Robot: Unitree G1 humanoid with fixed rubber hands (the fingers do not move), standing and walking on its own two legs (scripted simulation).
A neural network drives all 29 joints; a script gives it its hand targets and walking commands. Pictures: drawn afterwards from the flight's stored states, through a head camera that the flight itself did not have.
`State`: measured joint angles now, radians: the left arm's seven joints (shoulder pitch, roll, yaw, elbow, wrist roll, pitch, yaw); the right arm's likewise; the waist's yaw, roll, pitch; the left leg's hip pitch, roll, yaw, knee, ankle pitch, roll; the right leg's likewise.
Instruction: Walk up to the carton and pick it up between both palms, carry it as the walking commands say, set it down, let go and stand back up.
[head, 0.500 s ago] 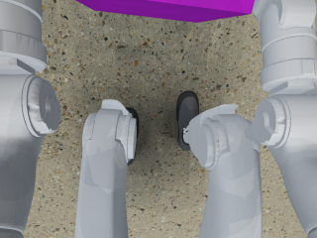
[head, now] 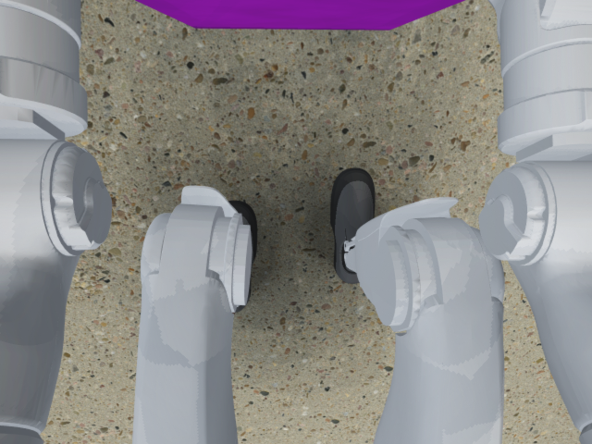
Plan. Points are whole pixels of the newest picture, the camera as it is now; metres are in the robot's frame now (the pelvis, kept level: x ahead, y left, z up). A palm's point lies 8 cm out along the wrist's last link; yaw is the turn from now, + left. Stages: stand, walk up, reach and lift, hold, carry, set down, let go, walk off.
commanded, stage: set down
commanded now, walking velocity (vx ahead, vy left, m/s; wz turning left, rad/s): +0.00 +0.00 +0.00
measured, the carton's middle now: out of the picture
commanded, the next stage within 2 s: none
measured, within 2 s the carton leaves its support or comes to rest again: neither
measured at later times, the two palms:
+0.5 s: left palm out of the picture +0.57 +0.19 -0.18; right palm out of the picture +0.56 -0.17 -0.19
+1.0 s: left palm out of the picture +0.57 +0.20 -0.18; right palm out of the picture +0.56 -0.17 -0.19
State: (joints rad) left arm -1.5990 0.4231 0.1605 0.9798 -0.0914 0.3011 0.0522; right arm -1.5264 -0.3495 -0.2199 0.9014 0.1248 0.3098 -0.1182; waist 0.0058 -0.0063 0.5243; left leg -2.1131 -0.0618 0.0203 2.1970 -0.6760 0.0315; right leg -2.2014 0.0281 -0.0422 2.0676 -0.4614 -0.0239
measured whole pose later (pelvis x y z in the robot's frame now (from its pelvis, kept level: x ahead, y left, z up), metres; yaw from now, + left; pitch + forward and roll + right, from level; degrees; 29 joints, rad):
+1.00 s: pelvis +0.00 +0.00 -0.01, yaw +0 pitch +34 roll -1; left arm -1.60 0.42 0.26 1.00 -0.03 0.26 -0.06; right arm -1.52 -0.35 -0.22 0.97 0.12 0.25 -0.08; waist 0.00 -0.02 0.52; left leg -2.13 -0.06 0.02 2.23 -0.68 0.03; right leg -2.23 0.03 -0.04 2.10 -0.47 -0.02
